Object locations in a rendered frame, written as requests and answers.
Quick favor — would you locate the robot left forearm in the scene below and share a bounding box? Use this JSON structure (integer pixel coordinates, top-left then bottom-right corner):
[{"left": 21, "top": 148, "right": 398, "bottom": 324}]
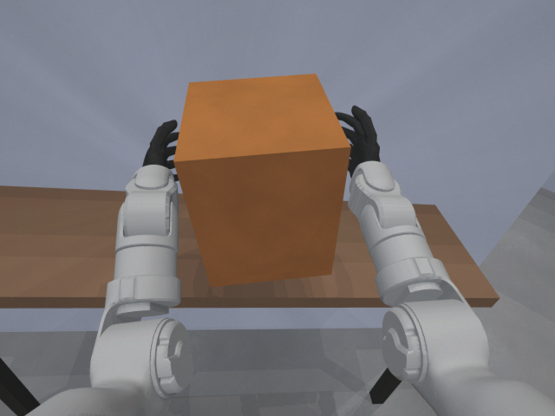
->
[{"left": 90, "top": 165, "right": 181, "bottom": 385}]

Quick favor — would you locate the left robot hand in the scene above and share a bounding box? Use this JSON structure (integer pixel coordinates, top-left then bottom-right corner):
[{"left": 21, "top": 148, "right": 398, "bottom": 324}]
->
[{"left": 142, "top": 120, "right": 180, "bottom": 181}]

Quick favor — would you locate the carton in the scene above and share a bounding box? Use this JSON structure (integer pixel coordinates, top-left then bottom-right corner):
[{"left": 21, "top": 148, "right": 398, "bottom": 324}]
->
[{"left": 173, "top": 74, "right": 351, "bottom": 287}]

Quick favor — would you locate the robot right upper arm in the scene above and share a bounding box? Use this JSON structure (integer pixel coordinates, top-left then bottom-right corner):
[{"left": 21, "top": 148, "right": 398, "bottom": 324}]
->
[{"left": 382, "top": 299, "right": 555, "bottom": 416}]

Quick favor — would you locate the right robot hand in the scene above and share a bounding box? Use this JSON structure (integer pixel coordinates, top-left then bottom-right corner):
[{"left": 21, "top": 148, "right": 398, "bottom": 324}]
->
[{"left": 335, "top": 106, "right": 381, "bottom": 178}]

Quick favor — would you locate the table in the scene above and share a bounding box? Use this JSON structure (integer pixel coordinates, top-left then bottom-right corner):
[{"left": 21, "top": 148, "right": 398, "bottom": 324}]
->
[{"left": 0, "top": 185, "right": 500, "bottom": 416}]

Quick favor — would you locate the robot left upper arm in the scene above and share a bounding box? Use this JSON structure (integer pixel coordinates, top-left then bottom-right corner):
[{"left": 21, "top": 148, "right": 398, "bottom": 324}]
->
[{"left": 25, "top": 317, "right": 193, "bottom": 416}]

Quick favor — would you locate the robot right forearm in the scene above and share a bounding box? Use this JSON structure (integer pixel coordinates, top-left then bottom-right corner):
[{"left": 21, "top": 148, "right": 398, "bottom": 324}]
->
[{"left": 348, "top": 161, "right": 489, "bottom": 360}]

